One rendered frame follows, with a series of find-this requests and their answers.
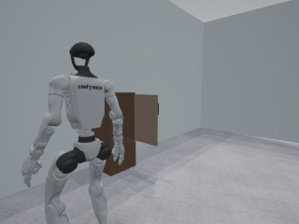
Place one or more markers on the right robot forearm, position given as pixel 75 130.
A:
pixel 117 130

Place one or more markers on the robot left upper arm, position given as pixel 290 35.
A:
pixel 56 98

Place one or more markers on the cupboard door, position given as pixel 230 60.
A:
pixel 146 118

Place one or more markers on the left robot thigh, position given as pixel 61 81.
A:
pixel 62 165

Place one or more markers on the robot right hand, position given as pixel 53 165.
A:
pixel 116 150

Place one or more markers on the left robot forearm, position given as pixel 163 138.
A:
pixel 42 138

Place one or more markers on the robot right upper arm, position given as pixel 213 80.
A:
pixel 115 112

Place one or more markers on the robot left hand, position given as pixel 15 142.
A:
pixel 29 167

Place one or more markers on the left robot shin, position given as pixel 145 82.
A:
pixel 52 215

